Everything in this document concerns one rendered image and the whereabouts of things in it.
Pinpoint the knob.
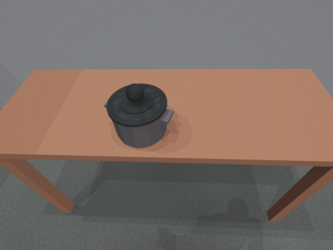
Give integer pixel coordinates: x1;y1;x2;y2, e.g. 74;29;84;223
125;83;144;102

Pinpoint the pot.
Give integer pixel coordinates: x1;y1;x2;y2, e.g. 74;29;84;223
104;101;174;148

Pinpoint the lid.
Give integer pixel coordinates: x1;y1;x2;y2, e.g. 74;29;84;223
107;83;167;127

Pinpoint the table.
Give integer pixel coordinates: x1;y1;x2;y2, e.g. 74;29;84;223
0;69;333;221

